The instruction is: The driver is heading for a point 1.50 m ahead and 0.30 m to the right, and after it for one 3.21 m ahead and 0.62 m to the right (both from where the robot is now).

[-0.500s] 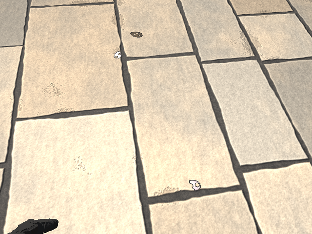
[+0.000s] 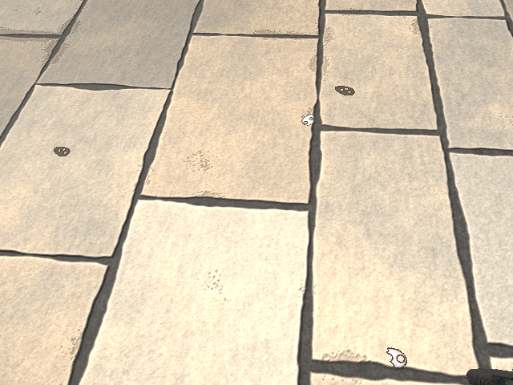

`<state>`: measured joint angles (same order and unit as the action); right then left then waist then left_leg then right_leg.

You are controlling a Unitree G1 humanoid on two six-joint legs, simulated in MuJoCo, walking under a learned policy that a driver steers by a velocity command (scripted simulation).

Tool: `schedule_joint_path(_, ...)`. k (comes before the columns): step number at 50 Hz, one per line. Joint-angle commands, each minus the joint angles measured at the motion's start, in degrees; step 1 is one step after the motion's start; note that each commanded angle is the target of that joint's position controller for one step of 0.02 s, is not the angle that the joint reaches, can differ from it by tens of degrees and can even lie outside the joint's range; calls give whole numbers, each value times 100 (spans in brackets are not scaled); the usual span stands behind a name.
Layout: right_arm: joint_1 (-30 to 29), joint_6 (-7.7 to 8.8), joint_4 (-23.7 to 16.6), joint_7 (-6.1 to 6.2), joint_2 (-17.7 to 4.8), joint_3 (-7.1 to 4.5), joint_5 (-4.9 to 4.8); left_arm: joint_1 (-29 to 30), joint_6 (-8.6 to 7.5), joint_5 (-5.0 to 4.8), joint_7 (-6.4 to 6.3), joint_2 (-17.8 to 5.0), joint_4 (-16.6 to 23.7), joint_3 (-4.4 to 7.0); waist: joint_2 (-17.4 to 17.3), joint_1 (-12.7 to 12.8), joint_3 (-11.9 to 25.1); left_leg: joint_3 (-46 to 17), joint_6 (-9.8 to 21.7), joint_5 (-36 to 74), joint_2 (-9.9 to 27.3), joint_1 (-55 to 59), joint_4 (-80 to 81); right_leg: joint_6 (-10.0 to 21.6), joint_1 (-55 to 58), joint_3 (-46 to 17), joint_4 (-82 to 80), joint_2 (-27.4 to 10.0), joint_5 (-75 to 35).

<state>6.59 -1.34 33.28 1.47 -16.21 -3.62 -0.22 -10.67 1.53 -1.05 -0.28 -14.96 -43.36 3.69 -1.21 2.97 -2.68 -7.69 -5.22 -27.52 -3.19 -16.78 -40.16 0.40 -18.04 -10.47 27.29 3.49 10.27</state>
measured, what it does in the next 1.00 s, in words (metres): walks ahead: left foot, then right foot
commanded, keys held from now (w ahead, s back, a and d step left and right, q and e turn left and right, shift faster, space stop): e+shift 0.42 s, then w+e+shift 0.04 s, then w+shift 0.02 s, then w+q+shift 0.52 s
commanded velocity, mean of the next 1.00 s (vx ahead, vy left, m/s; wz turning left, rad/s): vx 0.36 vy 0.00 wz -0.22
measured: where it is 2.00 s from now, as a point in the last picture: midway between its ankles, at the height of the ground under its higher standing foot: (339, 184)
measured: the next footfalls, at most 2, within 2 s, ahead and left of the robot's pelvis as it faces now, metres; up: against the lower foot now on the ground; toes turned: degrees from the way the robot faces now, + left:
left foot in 0.08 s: +0.01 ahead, +0.13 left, +0.00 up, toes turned -11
right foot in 0.50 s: -0.01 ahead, -0.15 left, +0.00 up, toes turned -30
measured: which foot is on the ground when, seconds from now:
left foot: up 0.00-0.06, down 0.08-0.50, up 0.52-1.00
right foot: down 0.00-0.10, up 0.12-0.48, down 0.50-1.00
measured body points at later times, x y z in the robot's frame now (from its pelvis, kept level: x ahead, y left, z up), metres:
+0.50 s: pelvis -0.01 -0.02 -0.02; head +0.03 -0.06 +0.43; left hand +0.28 +0.15 -0.09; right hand +0.00 -0.35 -0.12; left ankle -0.03 +0.13 -0.74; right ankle -0.04 -0.12 -0.74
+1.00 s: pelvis +0.23 -0.13 -0.04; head +0.26 -0.14 +0.41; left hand +0.29 +0.13 -0.17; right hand +0.32 -0.42 -0.14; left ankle +0.39 -0.11 -0.73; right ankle -0.04 -0.13 -0.73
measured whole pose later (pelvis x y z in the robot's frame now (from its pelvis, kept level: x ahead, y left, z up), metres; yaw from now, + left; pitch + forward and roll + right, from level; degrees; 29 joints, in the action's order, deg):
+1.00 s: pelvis +0.23 -0.13 -0.04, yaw -13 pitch +2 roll +0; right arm 8.4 -0.7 41.7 -5.0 -16.4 -2.2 1.1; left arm -24.9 -3.7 2.9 -1.4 -15.1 -48.9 1.8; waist -0.1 0.9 -1.0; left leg 9.4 9.3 -10.0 -0.8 -36.8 -42.4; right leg -1.6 16.6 16.9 12.6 0.3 27.9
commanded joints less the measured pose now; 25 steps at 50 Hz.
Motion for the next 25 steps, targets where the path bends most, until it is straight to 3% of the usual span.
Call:
schedule_joint_path(1, 131, 153, -276, 46, -532, -232, -127, 286, -2, -107, -72, -1295, 525, 402, 1359, -226, 733, 175, 98, 305, -248, -259, 1036, 975, 1399, -2084, -678, -1049, -1218)
schedule_joint_path(3, 513, 204, -41, 17, -543, -283, -121, 418, 41, -220, -129, -1214, 604, 424, 1301, -439, 923, 235, 302, 1248, -182, 668, 2097, 739, 996, -1981, -506, -847, -1155)
schedule_joint_path(4, 674, 200, 52, 13, -675, -337, -96, 360, 51, -229, -164, -1084, 634, 405, 1139, -444, 1086, 138, 439, 1680, 177, 1449, 2230, 505, 404, -1760, -290, -649, -736)
schedule_joint_path(5, 701, 167, 37, 27, -980, -403, 41, 334, 48, -189, -167, -815, 716, 344, 169, -385, 1074, -623, 896, 2399, 1133, 2057, 2149, 199, -652, -1088, 583, -221, 309)
schedule_joint_path(6, 402, 144, 20, -25, -1230, -462, 282, 253, -25, -161, -131, -819, 877, 356, -1491, -224, 764, -1701, 1721, 3782, 2280, 1740, 2254, -98, -1727, 31, 1532, 373, 2114)
schedule_joint_path(7, 99, 182, -131, -7, -917, -383, 347, 60, -60, -53, -106, -1239, 767, 491, -1058, -186, 649, -1598, 2044, 4509, 2691, 1456, 2197, -337, -1835, 79, 2888, -101, 2419)
schedule_joint_path(8, -186, 203, -203, 51, -617, -291, 296, -58, -26, -88, -80, -1353, 640, 563, -651, -71, 596, -1034, 1853, 4562, 2377, 1326, 2102, -403, -1775, 182, 3480, -195, 2133)
schedule_joint_path(9, -389, 217, -219, 91, -530, -260, 200, -185, 56, -90, -92, -1214, 552, 550, -490, 13, 510, -514, 1611, 4463, 1990, 1298, 1999, -486, -1839, 290, 3794, -233, 1779)
schedule_joint_path(10, -409, 232, -172, 119, -512, -248, 82, -200, 113, -57, -82, -1066, 568, 498, -573, -29, 411, -195, 1512, 4682, 1844, 1414, 1910, -563, -2099, 375, 4021, -354, 1414)
schedule_joint_path(12, -144, 197, -66, 158, -603, -268, 72, 104, 134, -81, -6, -790, 782, 364, -642, -251, 274, 282, 1564, 4960, 1675, 1426, 1948, -690, -2253, 763, 3821, -517, 1027)
schedule_joint_path(14, 153, 129, 27, 174, -706, -305, 111, 490, 110, -104, 79, -683, 1048, 270, -689, -511, 306, 434, 1675, 4731, 1739, 1691, 1957, -737, -2287, 970, 3250, -672, 853)
schedule_joint_path(16, 237, 85, 73, 143, -899, -363, 101, 647, 109, -74, 167, -630, 1238, 212, -720, -604, 374, 567, 1720, 4566, 1887, 1724, 1957, -684, -1998, 1112, 2691, -766, 882)
schedule_joint_path(19, 118, 99, 96, 26, -1150, -451, 1, 539, 156, -63, 243, -752, 1343, 244, -774, -513, 432, 925, 1610, 4613, 2010, 1419, 1825, -487, -1242, 1458, 1957, -688, 869)
schedule_joint_path(21, 88, 174, 140, -67, -1169, -476, -119, 436, 249, -69, 260, -849, 1374, 304, -834, -435, 467, 1101, 1448, 4621, 2086, 1382, 1533, -308, -821, 1609, 1432, -583, 811)
schedule_joint_path(23, 194, 268, 248, -116, -1196, -506, -229, 101, 308, -138, 246, -886, 1315, 370, -722, -217, 740, 1279, 1227, 3196, 2129, 1022, 1215, 4, 174, 1807, 835, -349, 812)
schedule_joint_path(24, 290, 320, 312, -133, -1023, -457, -235, -515, 285, -165, 201, -1045, 1099, 475, -390, 45, 960, 1502, 1051, 2169, 1908, 310, 522, 291, 1338, 1723, 480, -162, 958)
schedule_joint_path(25, 227, 367, 254, -175, -581, -276, -101, -1531, 213, -213, 113, -1485, 822, 645, 810, 461, 1158, 1896, 725, 875, 1407, -1239, -1260, 826, 2890, 358, -109, -829, 1571)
